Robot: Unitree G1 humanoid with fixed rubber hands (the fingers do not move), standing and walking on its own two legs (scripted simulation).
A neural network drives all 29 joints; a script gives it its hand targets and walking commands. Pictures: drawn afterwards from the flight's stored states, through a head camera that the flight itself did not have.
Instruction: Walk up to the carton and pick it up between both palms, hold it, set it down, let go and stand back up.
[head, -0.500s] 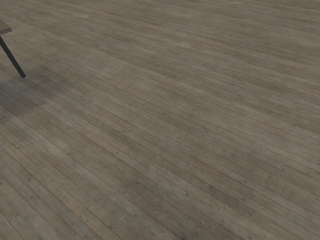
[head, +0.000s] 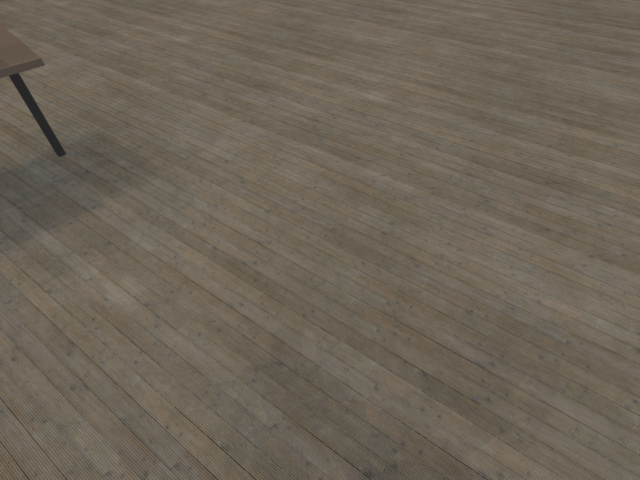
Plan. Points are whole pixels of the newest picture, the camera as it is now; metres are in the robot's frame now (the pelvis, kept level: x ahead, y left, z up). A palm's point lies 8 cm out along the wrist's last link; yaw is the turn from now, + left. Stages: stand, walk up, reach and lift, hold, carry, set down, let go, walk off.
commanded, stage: stand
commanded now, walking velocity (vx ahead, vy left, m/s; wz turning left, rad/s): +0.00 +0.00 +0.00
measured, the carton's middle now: out of the picture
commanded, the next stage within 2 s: walk up in 0.42 s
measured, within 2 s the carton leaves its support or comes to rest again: neither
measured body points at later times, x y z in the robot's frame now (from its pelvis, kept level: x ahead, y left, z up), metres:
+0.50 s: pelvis -0.02 +0.00 +0.00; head -0.01 +0.01 +0.45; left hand -0.04 +0.21 -0.17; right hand -0.05 -0.21 -0.16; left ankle -0.02 +0.12 -0.74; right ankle -0.01 -0.12 -0.74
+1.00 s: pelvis +0.05 +0.12 -0.02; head +0.01 +0.14 +0.43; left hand +0.04 +0.38 -0.16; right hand +0.31 -0.05 -0.08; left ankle +0.11 +0.29 -0.72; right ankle -0.01 -0.12 -0.74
